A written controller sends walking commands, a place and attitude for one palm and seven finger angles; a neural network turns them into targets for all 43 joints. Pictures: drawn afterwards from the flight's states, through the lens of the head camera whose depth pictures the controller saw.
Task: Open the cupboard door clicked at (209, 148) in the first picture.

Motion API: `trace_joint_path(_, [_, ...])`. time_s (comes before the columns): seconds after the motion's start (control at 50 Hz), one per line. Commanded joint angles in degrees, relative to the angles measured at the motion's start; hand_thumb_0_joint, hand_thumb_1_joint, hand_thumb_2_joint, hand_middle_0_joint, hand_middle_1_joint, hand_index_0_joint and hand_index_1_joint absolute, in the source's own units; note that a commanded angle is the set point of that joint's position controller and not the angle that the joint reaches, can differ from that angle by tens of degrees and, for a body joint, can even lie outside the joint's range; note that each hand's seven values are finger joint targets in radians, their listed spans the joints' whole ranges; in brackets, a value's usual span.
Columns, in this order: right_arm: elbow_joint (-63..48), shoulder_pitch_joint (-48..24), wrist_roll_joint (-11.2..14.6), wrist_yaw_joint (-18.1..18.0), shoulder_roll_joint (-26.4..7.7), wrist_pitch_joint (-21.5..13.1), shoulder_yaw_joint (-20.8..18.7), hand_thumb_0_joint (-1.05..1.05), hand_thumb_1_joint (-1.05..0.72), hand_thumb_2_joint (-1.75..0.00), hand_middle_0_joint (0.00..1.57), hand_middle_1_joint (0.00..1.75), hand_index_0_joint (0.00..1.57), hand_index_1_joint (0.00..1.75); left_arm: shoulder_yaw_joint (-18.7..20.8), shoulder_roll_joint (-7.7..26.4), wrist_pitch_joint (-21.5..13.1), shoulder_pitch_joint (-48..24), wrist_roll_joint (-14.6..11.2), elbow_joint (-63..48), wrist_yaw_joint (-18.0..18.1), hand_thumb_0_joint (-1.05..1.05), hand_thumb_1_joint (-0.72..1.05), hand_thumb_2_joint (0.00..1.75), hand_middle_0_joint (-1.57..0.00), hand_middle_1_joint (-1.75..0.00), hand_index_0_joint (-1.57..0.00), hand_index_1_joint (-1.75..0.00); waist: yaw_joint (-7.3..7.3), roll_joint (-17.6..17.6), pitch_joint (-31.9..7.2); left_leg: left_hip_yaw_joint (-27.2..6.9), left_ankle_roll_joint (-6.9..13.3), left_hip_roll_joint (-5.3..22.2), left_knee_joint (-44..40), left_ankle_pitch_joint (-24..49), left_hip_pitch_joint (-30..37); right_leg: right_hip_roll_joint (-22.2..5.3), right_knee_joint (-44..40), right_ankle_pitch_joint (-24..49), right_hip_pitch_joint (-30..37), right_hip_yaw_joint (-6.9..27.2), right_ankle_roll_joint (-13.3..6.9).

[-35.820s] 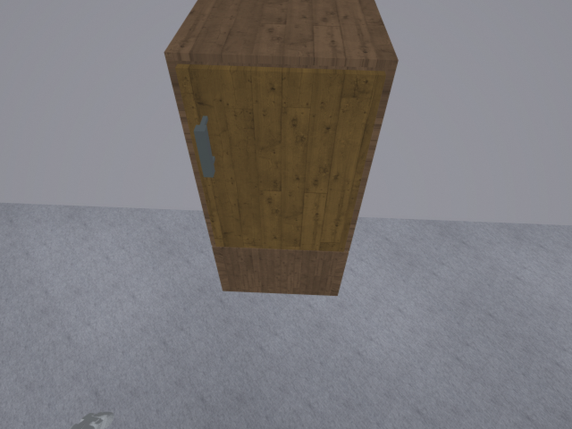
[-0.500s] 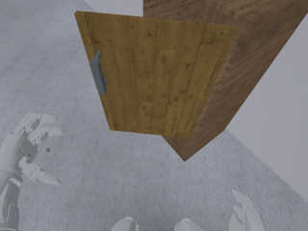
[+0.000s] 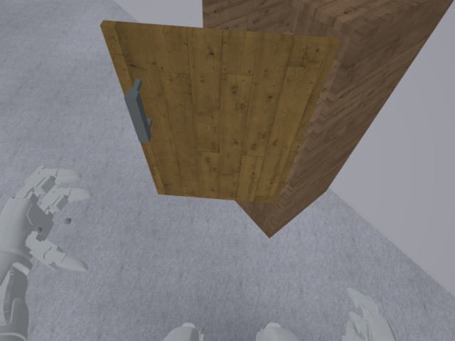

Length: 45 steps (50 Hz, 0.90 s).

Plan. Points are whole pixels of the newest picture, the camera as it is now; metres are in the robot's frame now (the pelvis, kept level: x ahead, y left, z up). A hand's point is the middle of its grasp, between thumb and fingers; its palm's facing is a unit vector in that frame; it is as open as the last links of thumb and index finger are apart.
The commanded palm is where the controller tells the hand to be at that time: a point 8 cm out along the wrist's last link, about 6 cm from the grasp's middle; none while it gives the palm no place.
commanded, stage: raise the hand with hooked fingers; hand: left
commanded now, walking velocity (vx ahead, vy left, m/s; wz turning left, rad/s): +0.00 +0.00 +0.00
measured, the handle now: (141, 111) +0.55 +0.22 +0.04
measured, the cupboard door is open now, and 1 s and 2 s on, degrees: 47 47 47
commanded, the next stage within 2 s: move the hooked fingers beside the handle in 0.02 s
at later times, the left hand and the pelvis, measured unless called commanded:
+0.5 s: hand (78, 191) +0.34 +0.27 +0.05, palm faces +0.00 -1.00 -0.03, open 14.0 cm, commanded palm +0.32 +0.33 +0.05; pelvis +0.00 -0.01 +0.00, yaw +0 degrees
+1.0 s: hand (89, 162) +0.40 +0.28 +0.05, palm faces -0.02 -1.00 -0.02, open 14.0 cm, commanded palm +0.39 +0.33 +0.05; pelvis +0.00 +0.00 -0.01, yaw -2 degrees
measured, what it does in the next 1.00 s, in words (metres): stands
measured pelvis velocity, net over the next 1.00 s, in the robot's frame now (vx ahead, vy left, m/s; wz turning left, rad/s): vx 0.00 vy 0.00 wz -0.03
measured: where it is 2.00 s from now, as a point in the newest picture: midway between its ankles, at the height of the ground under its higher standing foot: outside the picture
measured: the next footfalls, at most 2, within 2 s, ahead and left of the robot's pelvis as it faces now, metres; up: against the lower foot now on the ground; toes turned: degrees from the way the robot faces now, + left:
none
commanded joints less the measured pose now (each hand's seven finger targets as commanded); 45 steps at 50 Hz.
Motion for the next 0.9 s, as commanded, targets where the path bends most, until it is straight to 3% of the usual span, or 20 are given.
trace_joint_path(0.0, [-7.8,-0.54,0.43,-0.96,-9.06,-2.92,-3.98,0.0,-0.9,-0.9,0.2,0.3,0.2,0.3,4.91,14.26,-3.37,-9.75,-1.44,-10.92,-0.08,0.0,-0.5,0.3,-0.3,-1.2,-0.3,-1.2,0.26,4.38,-14.41,-3.94,-1.52,-0.43,-9.32,16.47,6.73,1.35,-5.72,9.04,10.87,3.46,-0.28])
trace_joint_path(0.1, [-7.53,-0.34,0.24,-0.91,-8.93,-3.14,-3.96,0.0,-0.9,-0.9,0.2,0.3,0.2,0.3,5.44,14.74,-3.77,-9.9,-1.54,-11.69,-0.08,0.0,-0.5,0.3,-0.3,-1.2,-0.3,-1.2,0.37,4.41,-16.17,-3.87,-1.58,-0.43,-8.65,19.39,7.52,1.38,-5.08,11.89,11.76,3.49,-0.17])
trace_joint_path(0.16, [-6.32,-0.17,0.24,-1.42,-9.26,-2.84,-3.67,0.0,-0.9,-0.9,0.2,0.3,0.2,0.3,5.01,15.45,-3.52,-15.97,-1.17,-8.41,-0.21,0.0,-0.5,0.3,-0.3,-1.2,-0.3,-1.2,-0.9,4.38,-12.89,-3.82,-1.47,-0.38,-8.08,16.43,5.52,1.36,-5.13,9.78,9.47,3.79,-0.27])
trace_joint_path(0.2, [-5.92,0.18,0.4,-1.82,-9.41,-2.62,-3.72,0.0,-0.9,-0.9,0.2,0.3,0.2,0.3,5.21,16.29,-3.59,-18.8,-0.58,-5.87,-0.54,0.0,-0.5,0.3,-0.3,-1.2,-0.3,-1.2,-1.18,4.25,-13.38,-3.67,-1.33,-0.45,-8.01,14.97,5.11,1.18,-5.39,8.59,9.27,4.2,-0.15])
trace_joint_path(0.22, [-5.88,0.26,0.45,-1.96,-9.32,-2.65,-3.64,0.0,-0.9,-0.9,0.2,0.3,0.2,0.3,3.57,15.15,-3.6,-21.22,-0.31,-5.7,-0.86,0.0,-0.5,0.3,-0.3,-1.2,-0.3,-1.2,-1.71,4.29,-13.76,-3.84,-1.27,-0.44,-7.99,15.01,5.44,1.13,-5.23,8.68,8.75,4.09,-0.11])
trace_joint_path(0.26, [-5.08,0.71,0.37,-2.2,-9.54,-2.58,-3.74,0.0,-0.9,-0.9,0.2,0.3,0.2,0.3,4.32,17.42,-3.92,-24.41,0.13,-5.09,-1.07,0.0,-0.5,0.3,-0.3,-1.2,-0.3,-1.2,-1.68,5.9,-15.69,-3.7,-1.21,-0.36,-7.36,15.65,6.18,1.04,-5.11,9.27,9.18,4.72,-0.31])
trace_joint_path(0.32, [-5.04,1.06,0.27,-2.13,-9.53,-2.0,-3.58,0.0,-0.9,-0.9,0.2,0.3,0.2,0.3,5.24,18.56,-3.74,-25.31,0.57,-1.69,-1.47,0.0,-0.5,0.3,-0.3,-1.2,-0.3,-1.2,-1.11,4.94,-17.44,-3.55,-1.18,-0.47,-7.3,17.05,5.56,0.99,-4.76,11.0,10.78,4.8,-0.22])
trace_joint_path(0.38, [-4.86,1.82,0.16,-1.85,-9.77,-1.12,-3.6,0.0,-0.9,-0.9,0.2,0.3,0.2,0.3,8.54,21.83,-3.31,-25.09,0.54,3.12,-1.75,0.0,-0.5,0.3,-0.3,-1.2,-0.3,-1.2,-0.31,3.12,-18.4,-2.86,-1.09,-0.49,-6.6,18.35,2.98,0.96,-4.48,13.5,13.7,5.63,-0.07])
trace_joint_path(0.44, [-5.24,1.92,0.28,-1.41,-9.69,-0.57,-3.72,0.0,-0.9,-0.9,0.2,0.3,0.2,0.3,7.29,21.54,-3.55,-27.69,1.06,3.28,-2.17,0.0,-0.5,0.3,-0.3,-1.2,-0.3,-1.2,-0.5,6.61,-18.64,-2.75,-1.17,-0.4,-6.71,19.28,3.67,0.9,-4.16,14.21,12.24,5.42,-0.18])
trace_joint_path(0.46, [-5.44,2.33,0.17,-1.29,-9.65,-0.4,-3.81,0.0,-0.9,-0.9,0.2,0.3,0.2,0.3,6.6,20.84,-3.55,-27.99,0.92,3.45,-2.36,0.0,-0.5,0.3,-0.3,-1.2,-0.3,-1.2,-0.73,6.43,-18.84,-2.67,-1.1,-0.36,-6.42,19.98,3.9,1.15,-3.9,14.78,12.27,5.51,-0.33])
trace_joint_path(0.48, [-5.14,2.98,0.18,-1.23,-9.89,-0.06,-3.97,0.0,-0.9,-0.9,0.2,0.3,0.2,0.3,8.26,22.3,-3.67,-27.72,0.9,4.67,-2.26,0.0,-0.5,0.3,-0.3,-1.2,-0.3,-1.2,-0.76,3.89,-19.41,-2.66,-0.95,-0.21,-6.27,20.46,3.75,1.31,-4.12,15.62,12.83,5.57,-0.08])
trace_joint_path(0.5, [-5.15,3.41,0.16,-1.17,-10.11,0.26,-4.12,0.0,-0.9,-0.9,0.2,0.3,0.2,0.3,9.21,23.29,-3.88,-27.05,0.91,5.39,-2.24,0.0,-0.5,0.3,-0.3,-1.2,-0.3,-1.2,-0.53,3.7,-20.16,-2.59,-0.97,-0.22,-6.25,20.64,3.19,1.26,-3.93,16.01,13.39,5.6,0.02])
trace_joint_path(0.52, [-5.3,3.29,0.22,-1.03,-9.95,0.43,-4.0,0.0,-0.9,-0.9,0.2,0.3,0.2,0.3,8.07,21.96,-3.84,-27.6,0.88,6.31,-2.49,0.0,-0.5,0.3,-0.3,-1.2,-0.3,-1.2,-0.89,4.42,-19.19,-2.24,-0.94,-0.37,-6.24,19.57,2.68,1.21,-4.21,15.34,12.66,5.81,0.1])
trace_joint_path(0.58, [-4.51,4.35,0.18,-1.09,-10.58,1.32,-4.04,0.0,-0.9,-0.9,0.2,0.3,0.2,0.3,9.1,24.53,-4.24,-32.11,1.57,9.28,-2.78,0.0,-0.5,0.3,-0.3,-1.2,-0.3,-1.2,-1.64,3.05,-18.29,-2.56,-0.8,-0.06,-6.0,18.63,1.48,1.52,-3.79,14.25,11.43,5.65,-0.06])
trace_joint_path(0.6, [-4.58,4.26,0.22,-1.08,-10.36,1.41,-4.12,0.0,-0.9,-0.9,0.2,0.3,0.2,0.3,7.28,22.78,-4.5,-33.98,1.69,9.31,-3.06,0.0,-0.5,0.3,-0.3,-1.2,-0.3,-1.2,-2.08,4.61,-18.2,-2.55,-0.83,-0.14,-5.96,18.28,1.85,1.41,-3.76,13.88,10.48,5.7,0.01])
trace_joint_path(0.68, [-3.75,5.98,-0.06,-1.03,-10.68,2.36,-4.42,0.0,-0.9,-0.9,0.2,0.3,0.2,0.3,9.35,26.09,-5.57,-36.54,2.26,9.46,-3.3,0.0,-0.5,0.3,-0.3,-1.2,-0.3,-1.2,-1.68,6.03,-22.97,-2.61,-0.8,0.0,-5.32,21.48,4.24,1.72,-3.09,15.99,11.31,5.84,-0.17])
trace_joint_path(0.76, [-3.47,6.18,-0.04,-1.04,-10.7,3.27,-4.25,0.0,-0.9,-0.9,0.2,0.3,0.2,0.3,7.93,25.41,-5.56,-40.45,2.74,12.63,-3.17,0.0,-0.5,0.3,-0.3,-1.2,-0.3,-1.2,-2.54,6.4,-20.17,-3.06,-0.79,0.2,-5.35,20.44,3.18,1.82,-2.88,14.29,8.47,5.28,-0.37])
trace_joint_path(0.8, [-3.31,6.76,-0.04,-0.89,-10.83,3.88,-4.31,0.0,-0.9,-0.9,0.2,0.3,0.2,0.3,7.08,24.94,-5.28,-41.88,3.54,14.93,-2.95,0.0,-0.5,0.3,-0.3,-1.2,-0.3,-1.2,-2.9,6.21,-20.55,-3.08,-0.86,0.29,-5.45,19.58,3.61,1.87,-2.95,13.22,7.29,5.03,-0.13])
trace_joint_path(0.84, [-3.25,7.21,-0.24,-0.81,-11.04,4.38,-4.41,0.0,-0.9,-0.9,0.2,0.3,0.2,0.3,8.65,26.96,-5.61,-42.41,4.16,15.79,-2.27,0.0,-0.5,0.3,-0.3,-1.2,-0.3,-1.2,-2.44,6.0,-21.47,-3.37,-0.92,0.3,-5.53,19.83,3.79,1.86,-2.84,12.89,7.47,4.91,-0.21])
trace_joint_path(0.88, [-3.0,7.8,-0.33,-0.71,-10.95,4.93,-4.34,0.0,-0.9,-0.9,0.2,0.3,0.2,0.3,8.13,27.08,-6.06,-44.6,4.73,15.77,-2.02,0.0,-0.5,0.3,-0.3,-1.2,-0.3,-1.2,-2.67,7.25,-22.83,-3.67,-1.08,0.6,-5.26,22.92,5.53,2.05,-2.32,14.51,6.9,4.64,-0.32])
